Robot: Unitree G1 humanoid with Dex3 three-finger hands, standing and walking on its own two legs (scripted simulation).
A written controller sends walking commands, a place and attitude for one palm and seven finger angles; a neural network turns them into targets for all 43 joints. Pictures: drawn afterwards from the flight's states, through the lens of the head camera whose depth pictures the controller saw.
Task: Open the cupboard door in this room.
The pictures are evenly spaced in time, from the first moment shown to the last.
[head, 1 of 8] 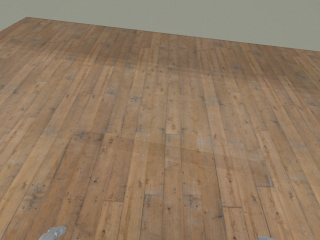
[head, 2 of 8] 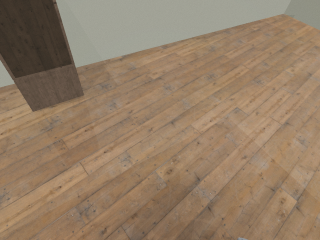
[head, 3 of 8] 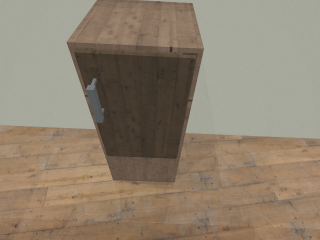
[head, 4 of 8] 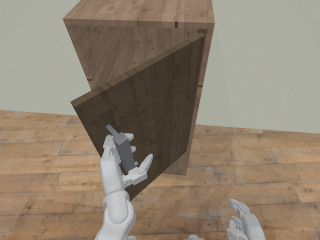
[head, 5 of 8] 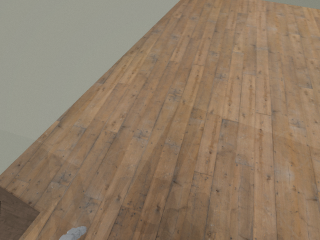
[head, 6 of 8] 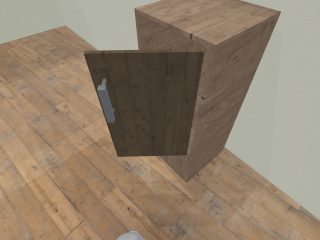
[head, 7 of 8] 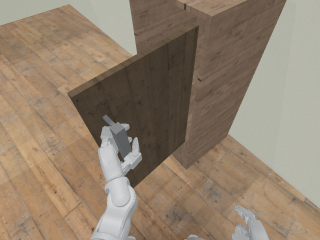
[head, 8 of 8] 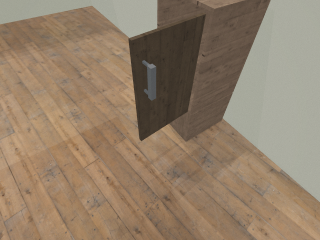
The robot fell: no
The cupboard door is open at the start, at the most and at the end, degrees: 0 96 95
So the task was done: yes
